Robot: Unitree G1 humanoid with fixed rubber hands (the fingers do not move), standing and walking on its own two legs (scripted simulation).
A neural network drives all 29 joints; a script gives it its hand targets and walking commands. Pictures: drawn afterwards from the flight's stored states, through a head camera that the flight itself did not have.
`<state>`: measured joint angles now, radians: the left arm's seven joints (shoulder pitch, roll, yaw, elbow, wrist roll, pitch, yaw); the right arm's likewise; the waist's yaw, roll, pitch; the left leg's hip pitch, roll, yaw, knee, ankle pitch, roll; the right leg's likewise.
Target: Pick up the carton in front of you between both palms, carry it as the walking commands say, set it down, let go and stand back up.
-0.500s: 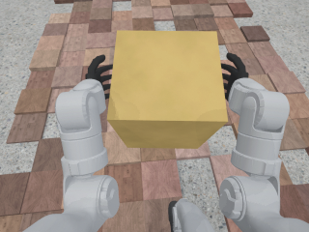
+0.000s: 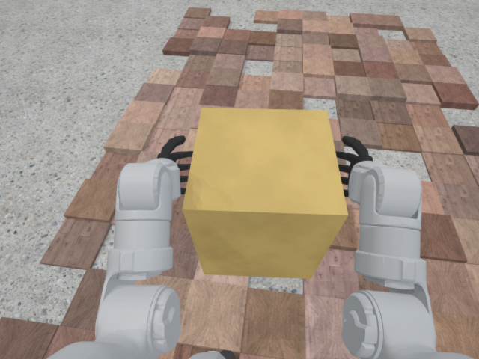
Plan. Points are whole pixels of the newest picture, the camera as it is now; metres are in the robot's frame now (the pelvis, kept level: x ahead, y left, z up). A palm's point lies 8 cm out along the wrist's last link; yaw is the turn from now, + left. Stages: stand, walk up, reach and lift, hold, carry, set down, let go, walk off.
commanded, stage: carry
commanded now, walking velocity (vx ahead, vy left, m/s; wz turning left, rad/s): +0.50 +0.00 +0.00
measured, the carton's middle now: (260, 199) +0.38 +0.02 +0.04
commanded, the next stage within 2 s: none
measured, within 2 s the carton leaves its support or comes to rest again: neither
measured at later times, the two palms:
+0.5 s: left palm (207, 91) +0.64 +0.17 +0.08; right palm (337, 92) +0.66 -0.13 +0.08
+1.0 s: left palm (206, 27) +0.94 +0.22 +0.09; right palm (309, 32) +0.93 -0.08 +0.10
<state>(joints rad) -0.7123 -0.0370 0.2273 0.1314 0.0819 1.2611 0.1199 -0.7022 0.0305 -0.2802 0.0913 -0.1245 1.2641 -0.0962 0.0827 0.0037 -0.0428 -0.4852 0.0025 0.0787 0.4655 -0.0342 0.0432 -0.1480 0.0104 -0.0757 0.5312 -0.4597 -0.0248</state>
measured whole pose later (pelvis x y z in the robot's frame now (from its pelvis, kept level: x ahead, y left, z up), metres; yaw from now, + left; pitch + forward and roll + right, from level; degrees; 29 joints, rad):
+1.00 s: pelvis +0.59 +0.07 -0.01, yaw +0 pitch +4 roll -1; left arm -0.66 0.02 0.16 0.25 0.05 1.22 0.12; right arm -0.62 0.03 -0.20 0.20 -0.10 1.20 -0.12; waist -0.01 -0.01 -0.08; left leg -0.41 -0.02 0.12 0.54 -0.21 0.10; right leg -0.42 -0.01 -0.02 1.13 -0.42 -0.02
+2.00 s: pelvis +1.18 +0.14 +0.01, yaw +0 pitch +5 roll -1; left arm -0.60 -0.01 0.17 0.05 0.07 1.30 0.11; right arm -0.55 0.03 -0.16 0.02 -0.07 1.28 -0.13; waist -0.05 -0.01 -0.10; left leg -0.34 -0.05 0.09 0.48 -0.29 0.11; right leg -0.62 -0.03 -0.04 1.13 -0.36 -0.03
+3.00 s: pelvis +1.78 +0.15 +0.01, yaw -1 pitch +5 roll -1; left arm -0.69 0.00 0.19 0.16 0.08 1.26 0.13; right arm -0.65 0.02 -0.19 0.14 -0.07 1.26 -0.15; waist -0.06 -0.01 -0.04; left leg -0.28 -0.04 0.03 0.45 -0.27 0.26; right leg -0.61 -0.03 -0.04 0.98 -0.38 0.01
